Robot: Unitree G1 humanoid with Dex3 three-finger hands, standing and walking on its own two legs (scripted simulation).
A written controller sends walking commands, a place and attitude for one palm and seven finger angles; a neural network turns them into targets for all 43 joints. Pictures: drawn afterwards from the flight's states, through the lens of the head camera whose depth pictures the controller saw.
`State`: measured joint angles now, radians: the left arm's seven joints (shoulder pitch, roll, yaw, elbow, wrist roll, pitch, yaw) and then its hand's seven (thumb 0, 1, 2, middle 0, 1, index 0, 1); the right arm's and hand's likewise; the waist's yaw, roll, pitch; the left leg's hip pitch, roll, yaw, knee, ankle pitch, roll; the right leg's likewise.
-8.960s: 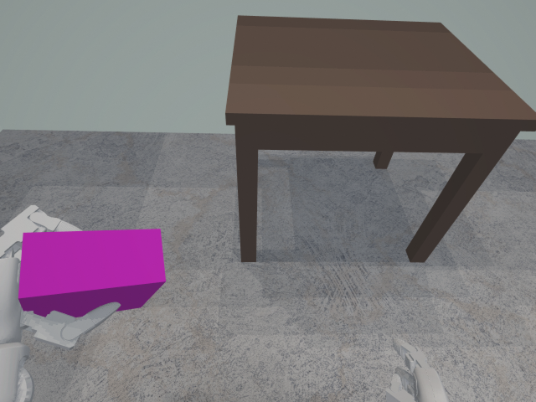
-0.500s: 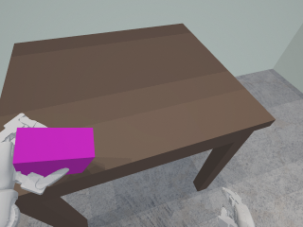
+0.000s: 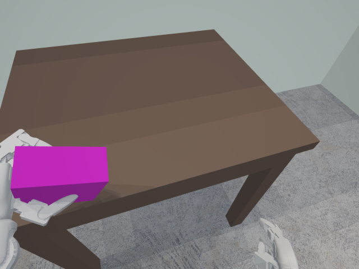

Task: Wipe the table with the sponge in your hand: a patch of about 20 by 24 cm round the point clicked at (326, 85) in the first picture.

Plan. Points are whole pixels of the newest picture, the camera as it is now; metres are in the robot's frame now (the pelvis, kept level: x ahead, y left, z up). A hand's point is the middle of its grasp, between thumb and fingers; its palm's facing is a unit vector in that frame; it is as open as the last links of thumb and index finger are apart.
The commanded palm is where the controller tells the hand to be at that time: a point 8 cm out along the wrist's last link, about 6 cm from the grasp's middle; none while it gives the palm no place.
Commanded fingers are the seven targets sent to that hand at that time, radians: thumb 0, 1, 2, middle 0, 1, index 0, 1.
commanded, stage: shuffle to correct the standing spot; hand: left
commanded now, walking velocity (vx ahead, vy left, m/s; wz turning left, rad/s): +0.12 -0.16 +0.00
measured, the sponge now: (74, 177) +0.24 +0.21 +0.13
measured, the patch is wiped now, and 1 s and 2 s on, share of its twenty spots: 0.00 0.00 0.00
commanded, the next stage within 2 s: come to a stop and stand still in 0.38 s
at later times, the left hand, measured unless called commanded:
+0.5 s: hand (106, 160) +0.26 +0.16 +0.15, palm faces +0.29 -0.85 -0.44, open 10.2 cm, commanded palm +0.20 +0.21 +0.18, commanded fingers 0.00 0.10 1.30 -1.20 -1.60 -1.20 -1.60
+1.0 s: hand (120, 119) +0.31 +0.14 +0.21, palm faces +0.42 -0.66 -0.62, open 10.2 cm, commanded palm +0.23 +0.15 +0.18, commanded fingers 0.00 0.10 1.30 -1.20 -1.60 -1.20 -1.60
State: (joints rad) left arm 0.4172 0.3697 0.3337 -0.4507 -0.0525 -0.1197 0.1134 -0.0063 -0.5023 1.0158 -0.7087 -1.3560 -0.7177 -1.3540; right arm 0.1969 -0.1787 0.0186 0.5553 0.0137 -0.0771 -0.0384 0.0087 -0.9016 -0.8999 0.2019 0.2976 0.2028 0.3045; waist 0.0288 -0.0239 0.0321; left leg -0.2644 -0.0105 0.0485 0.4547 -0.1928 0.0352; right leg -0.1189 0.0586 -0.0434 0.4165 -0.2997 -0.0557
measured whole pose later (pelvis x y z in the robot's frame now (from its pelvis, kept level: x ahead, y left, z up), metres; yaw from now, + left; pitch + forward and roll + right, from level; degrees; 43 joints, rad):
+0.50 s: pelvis +0.04 -0.07 -0.01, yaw +1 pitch -1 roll +0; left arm 0.49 0.41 0.35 -0.54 -0.07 -0.13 0.09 -0.01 -0.50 1.02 -0.71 -1.35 -0.72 -1.35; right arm 0.23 -0.19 -0.01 0.56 0.03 -0.03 -0.01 0.01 -0.90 -0.90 0.20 0.30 0.20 0.30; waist -0.03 -0.01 0.07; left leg -0.39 0.05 -0.01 0.94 -0.41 -0.01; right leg -0.17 0.09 -0.12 0.52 -0.34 -0.13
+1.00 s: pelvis +0.07 -0.13 -0.02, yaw -2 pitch -2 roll +4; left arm 0.26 0.65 0.52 -0.42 -0.01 -0.25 0.06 -0.01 -0.50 1.02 -0.71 -1.35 -0.72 -1.35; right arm 0.18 -0.14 0.01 0.55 -0.01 -0.15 -0.01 0.01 -0.90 -0.90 0.20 0.30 0.20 0.30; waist 0.05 -0.09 0.12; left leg -0.33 0.00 0.05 0.61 -0.24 -0.04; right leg -0.38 -0.07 0.05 0.76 -0.30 -0.02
